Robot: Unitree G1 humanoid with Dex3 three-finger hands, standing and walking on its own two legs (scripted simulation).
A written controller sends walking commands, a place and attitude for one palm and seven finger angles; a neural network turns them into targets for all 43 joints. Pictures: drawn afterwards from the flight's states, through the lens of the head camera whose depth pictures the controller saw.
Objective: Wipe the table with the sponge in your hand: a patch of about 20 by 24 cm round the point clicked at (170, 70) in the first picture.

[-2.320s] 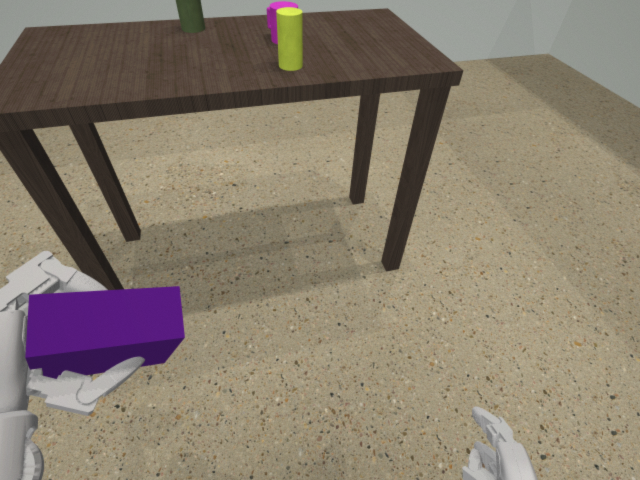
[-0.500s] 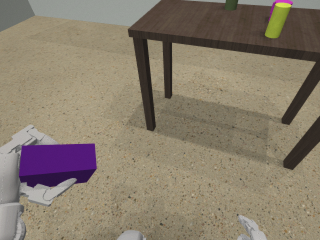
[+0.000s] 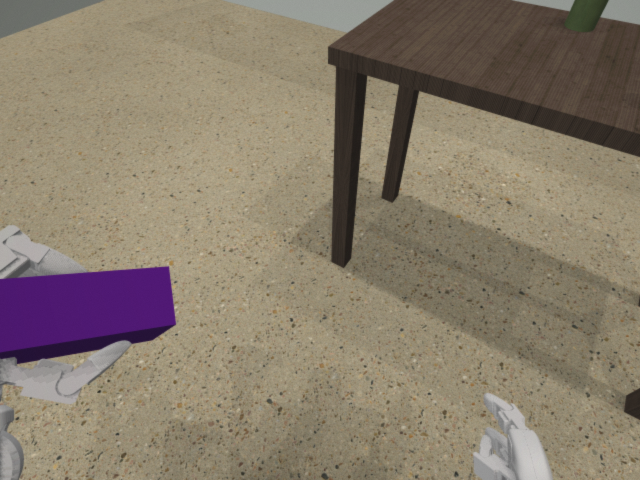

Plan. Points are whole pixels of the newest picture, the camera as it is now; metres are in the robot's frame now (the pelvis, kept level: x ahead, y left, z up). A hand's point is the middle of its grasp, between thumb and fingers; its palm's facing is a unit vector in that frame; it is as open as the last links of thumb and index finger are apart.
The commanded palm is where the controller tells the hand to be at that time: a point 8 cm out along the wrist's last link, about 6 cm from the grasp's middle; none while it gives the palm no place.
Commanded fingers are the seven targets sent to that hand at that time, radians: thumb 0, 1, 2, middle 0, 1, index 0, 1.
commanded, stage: walk to a spot facing it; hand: left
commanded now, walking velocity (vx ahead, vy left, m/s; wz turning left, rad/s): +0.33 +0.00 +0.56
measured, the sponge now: (113, 312) +0.22 +0.20 +0.18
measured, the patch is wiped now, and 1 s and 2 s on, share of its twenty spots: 0.00 0.00 0.00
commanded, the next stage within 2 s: none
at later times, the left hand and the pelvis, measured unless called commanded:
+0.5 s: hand (134, 252) +0.28 +0.21 +0.18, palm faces +0.64 -0.63 -0.44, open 9.5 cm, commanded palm +0.19 +0.24 +0.20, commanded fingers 0.00 0.10 1.30 -1.20 -1.60 -1.20 -1.60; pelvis +0.14 -0.08 +0.01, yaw +20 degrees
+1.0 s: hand (92, 260) +0.27 +0.24 +0.19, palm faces +0.74 -0.50 -0.44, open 9.5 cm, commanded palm +0.17 +0.24 +0.20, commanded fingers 0.00 0.10 1.30 -1.20 -1.60 -1.20 -1.60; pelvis +0.20 -0.08 +0.01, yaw +35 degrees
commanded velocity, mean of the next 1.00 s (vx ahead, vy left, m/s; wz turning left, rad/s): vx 0.11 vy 0.00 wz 0.58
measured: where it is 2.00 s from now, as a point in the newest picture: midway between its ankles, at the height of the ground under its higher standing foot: outside the picture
